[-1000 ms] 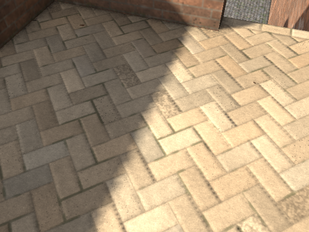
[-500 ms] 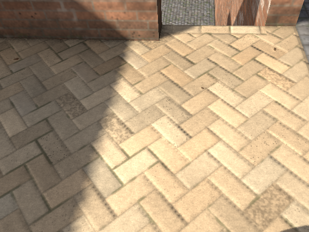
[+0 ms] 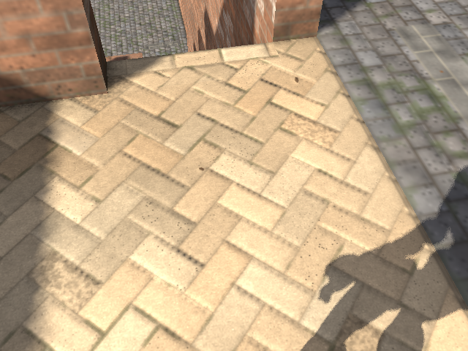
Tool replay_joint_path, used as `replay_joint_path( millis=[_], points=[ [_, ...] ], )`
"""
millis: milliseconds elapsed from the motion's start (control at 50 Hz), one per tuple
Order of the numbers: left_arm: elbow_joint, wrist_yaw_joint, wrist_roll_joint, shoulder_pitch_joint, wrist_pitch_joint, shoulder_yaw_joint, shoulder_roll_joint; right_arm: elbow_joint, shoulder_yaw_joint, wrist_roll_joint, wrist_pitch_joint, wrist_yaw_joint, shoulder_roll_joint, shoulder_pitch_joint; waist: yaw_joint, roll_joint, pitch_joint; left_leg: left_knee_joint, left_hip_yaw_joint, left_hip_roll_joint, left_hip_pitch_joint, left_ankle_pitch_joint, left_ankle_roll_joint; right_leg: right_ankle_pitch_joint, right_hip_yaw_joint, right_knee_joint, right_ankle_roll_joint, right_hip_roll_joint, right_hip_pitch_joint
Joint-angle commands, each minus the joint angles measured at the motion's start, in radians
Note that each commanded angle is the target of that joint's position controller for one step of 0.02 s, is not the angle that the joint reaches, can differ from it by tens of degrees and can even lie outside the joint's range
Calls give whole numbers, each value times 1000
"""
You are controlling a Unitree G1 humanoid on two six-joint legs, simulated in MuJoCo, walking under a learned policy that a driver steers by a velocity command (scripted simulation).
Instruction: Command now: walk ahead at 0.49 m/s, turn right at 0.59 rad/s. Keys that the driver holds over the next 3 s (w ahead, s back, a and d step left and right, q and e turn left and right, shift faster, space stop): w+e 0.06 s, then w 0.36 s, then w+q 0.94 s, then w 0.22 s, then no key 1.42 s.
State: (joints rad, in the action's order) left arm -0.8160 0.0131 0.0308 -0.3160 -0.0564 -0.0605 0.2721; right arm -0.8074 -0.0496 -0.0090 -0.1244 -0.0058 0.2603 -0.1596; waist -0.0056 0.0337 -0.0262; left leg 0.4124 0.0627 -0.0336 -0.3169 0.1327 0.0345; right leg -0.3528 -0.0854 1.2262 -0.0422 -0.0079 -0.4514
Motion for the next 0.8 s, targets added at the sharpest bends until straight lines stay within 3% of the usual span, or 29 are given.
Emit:
replay_joint_path(
  millis=[20,100,180,240,280,320,340,360,380,400,420,440,460,480,500,560,620,720,800],
  points=[
    [84,-5,4,-27,5,-12,29,22,-23,0,-14,-4,83,-31,1,-108,42,-260,-255,284,160,-37,171,61,-29,-8,3,-122,-182],
    [142,-6,-12,60,11,-4,21,-14,-41,5,-20,-7,134,-71,7,-69,11,-297,-149,300,168,-157,201,176,-38,-156,15,-135,-265],
    [176,-31,-16,185,-11,11,11,-34,-40,17,-4,-7,157,-96,42,-66,-12,-288,-32,255,184,-191,171,359,31,-431,7,-108,-211],
    [216,-48,-10,291,-17,18,14,-60,-41,34,12,-8,186,-159,79,-80,-36,-268,-28,276,235,-144,156,347,84,-552,2,-90,-182],
    [242,-55,-8,324,-18,14,34,-80,-43,40,27,-8,199,-186,77,-97,-45,-235,-41,312,306,-167,144,264,97,-603,-18,-75,-183],
    [242,-58,-13,278,-21,0,65,-88,-44,46,42,-5,215,-177,28,-121,-14,-139,-27,322,344,-344,121,198,132,-663,-52,-34,-80],
    [209,-55,-18,162,-22,-20,96,-90,-41,46,49,-3,213,-164,-43,-116,55,8,16,287,324,-503,95,231,164,-713,-75,7,93],
    [157,-45,-20,-9,-19,-52,157,-85,-27,35,49,2,181,-173,-113,-94,163,224,60,237,212,-519,60,261,141,-697,-105,6,355],
    [133,-26,-31,-173,-11,-79,263,-46,0,6,39,3,107,-191,-148,93,301,607,97,148,-97,-161,2,252,-211,-710,-201,-241,684],
    [134,-31,-30,-177,-15,-74,294,-44,22,14,11,-6,43,-265,-84,250,419,852,-59,13,-353,451,-19,147,-656,-882,-325,-405,831],
    [135,-38,-27,-146,-23,-49,195,-42,-7,48,-2,-13,148,-187,-106,128,328,937,-139,72,-460,415,-6,125,-584,-908,-282,-374,768],
    [141,-39,-25,-73,-26,-36,155,-22,-10,62,-6,-15,154,-127,-83,100,204,915,-122,118,-485,318,9,210,-402,-911,-241,-343,632],
    [149,-42,-25,3,-28,-27,121,-27,-9,49,-1,-8,137,-100,-48,25,150,859,-118,159,-437,233,7,278,-286,-932,-210,-295,501],
    [152,-46,-29,50,-33,-19,87,-32,-15,38,13,-6,132,-102,-17,34,105,805,-125,185,-389,174,3,323,-197,-970,-191,-257,404],
    [147,-46,-35,71,-41,-17,72,-42,-16,39,30,-8,116,-133,11,54,99,786,-137,199,-328,130,-1,332,-143,-1008,-182,-241,344],
    [109,-39,-45,61,-68,-26,81,-44,-17,42,64,-2,79,-137,31,33,52,740,-167,178,-335,43,-19,428,-20,-1073,-184,-230,290],
    [74,-20,-50,24,-70,-30,87,-18,-21,37,67,1,71,-67,13,21,9,608,-206,149,-425,-89,-29,458,65,-1093,-165,-228,334],
    [39,0,-41,3,-64,-36,116,34,-8,24,59,-26,39,75,-37,12,-46,344,-124,128,-415,-265,-16,439,184,-1119,-125,-228,388],
    [-3,7,-28,-52,-40,-44,132,101,1,26,57,-52,30,173,-73,4,-81,251,-65,121,-473,-177,17,520,227,-1056,-113,-273,535]
  ],
)
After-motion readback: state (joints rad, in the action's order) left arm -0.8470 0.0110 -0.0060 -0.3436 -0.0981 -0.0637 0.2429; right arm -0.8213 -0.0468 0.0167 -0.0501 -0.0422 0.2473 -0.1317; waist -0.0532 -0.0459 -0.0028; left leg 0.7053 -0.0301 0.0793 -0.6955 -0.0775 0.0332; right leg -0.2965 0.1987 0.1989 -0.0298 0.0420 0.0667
